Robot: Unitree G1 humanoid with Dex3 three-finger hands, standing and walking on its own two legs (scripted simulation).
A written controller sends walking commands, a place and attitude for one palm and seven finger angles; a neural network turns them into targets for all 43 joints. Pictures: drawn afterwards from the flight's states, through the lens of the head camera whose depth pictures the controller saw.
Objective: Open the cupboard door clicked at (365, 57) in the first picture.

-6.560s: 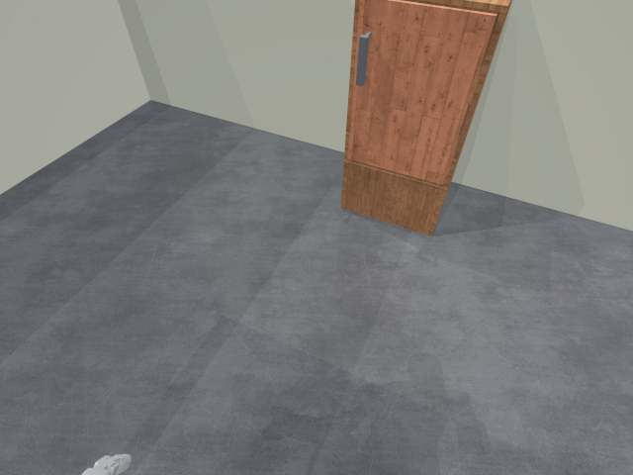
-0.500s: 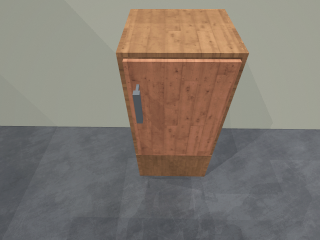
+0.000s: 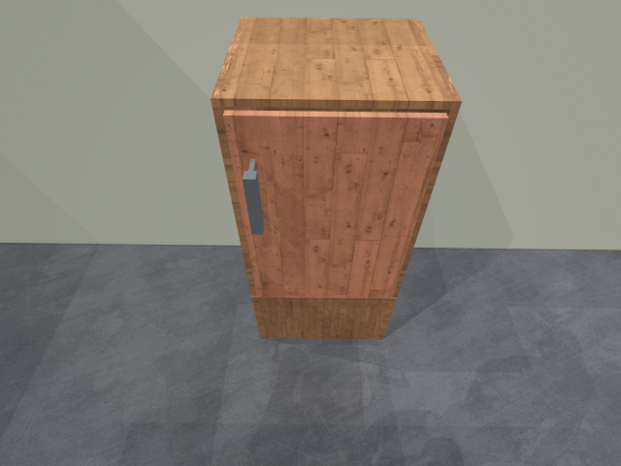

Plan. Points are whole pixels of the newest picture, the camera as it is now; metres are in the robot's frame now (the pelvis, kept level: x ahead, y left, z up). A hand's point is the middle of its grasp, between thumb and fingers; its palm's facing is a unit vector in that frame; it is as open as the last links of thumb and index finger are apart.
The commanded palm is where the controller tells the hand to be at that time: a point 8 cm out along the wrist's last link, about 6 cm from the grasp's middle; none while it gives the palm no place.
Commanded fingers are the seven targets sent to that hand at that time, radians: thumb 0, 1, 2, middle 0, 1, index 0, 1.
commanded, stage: look again from close up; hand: left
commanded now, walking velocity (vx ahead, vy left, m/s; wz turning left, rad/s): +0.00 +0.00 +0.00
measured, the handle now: (255, 197) +0.61 +0.14 -0.05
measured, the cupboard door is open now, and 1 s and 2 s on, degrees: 0 0 0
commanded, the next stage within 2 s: shuffle to correct the standing spot in 0.48 s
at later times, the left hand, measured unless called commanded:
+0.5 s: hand out of the picture +0.00 +0.18 -0.19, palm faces +0.05 -0.99 -0.16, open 7.4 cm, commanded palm none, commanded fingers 0.00 0.90 0.90 -0.20 -0.30 -0.20 -0.30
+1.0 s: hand out of the picture -0.08 +0.16 -0.18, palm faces +0.10 -0.98 -0.16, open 7.4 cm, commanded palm none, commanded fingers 0.00 0.90 0.90 -0.20 -0.30 -0.20 -0.30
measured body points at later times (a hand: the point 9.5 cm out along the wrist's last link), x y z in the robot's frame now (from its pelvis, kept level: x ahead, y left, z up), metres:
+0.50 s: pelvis -0.01 +0.02 -0.01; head -0.02 +0.04 +0.44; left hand +0.00 +0.24 -0.17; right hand +0.04 -0.21 -0.15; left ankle +0.04 +0.11 -0.74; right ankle -0.04 -0.10 -0.74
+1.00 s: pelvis -0.01 +0.00 +0.00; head -0.03 +0.02 +0.45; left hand -0.09 +0.21 -0.17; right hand -0.01 -0.24 -0.15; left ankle +0.02 +0.10 -0.71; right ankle -0.04 -0.09 -0.74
